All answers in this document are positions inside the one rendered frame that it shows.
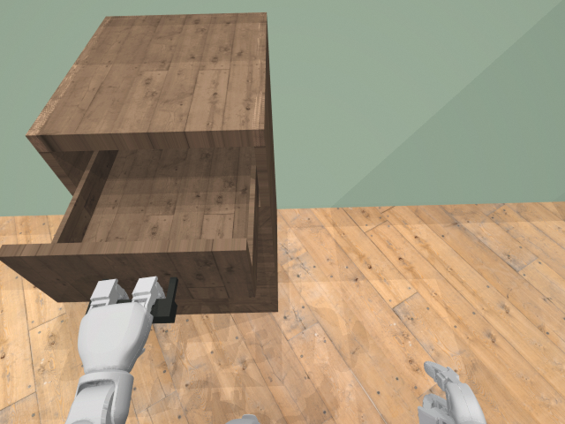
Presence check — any cabinet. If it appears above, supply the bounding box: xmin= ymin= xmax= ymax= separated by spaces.
xmin=25 ymin=12 xmax=278 ymax=314

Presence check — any left robot forearm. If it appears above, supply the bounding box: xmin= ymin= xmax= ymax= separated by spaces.
xmin=65 ymin=369 xmax=134 ymax=424

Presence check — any right robot hand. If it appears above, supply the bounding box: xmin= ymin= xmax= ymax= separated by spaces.
xmin=418 ymin=361 xmax=486 ymax=424

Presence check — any left robot shin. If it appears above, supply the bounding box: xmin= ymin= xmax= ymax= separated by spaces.
xmin=242 ymin=414 xmax=259 ymax=422

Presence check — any drawer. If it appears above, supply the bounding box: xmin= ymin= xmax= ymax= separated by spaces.
xmin=0 ymin=147 xmax=259 ymax=303

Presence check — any left robot hand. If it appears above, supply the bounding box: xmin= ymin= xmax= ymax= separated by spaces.
xmin=78 ymin=276 xmax=166 ymax=374

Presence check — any handle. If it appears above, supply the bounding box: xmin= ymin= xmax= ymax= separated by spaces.
xmin=85 ymin=277 xmax=178 ymax=323

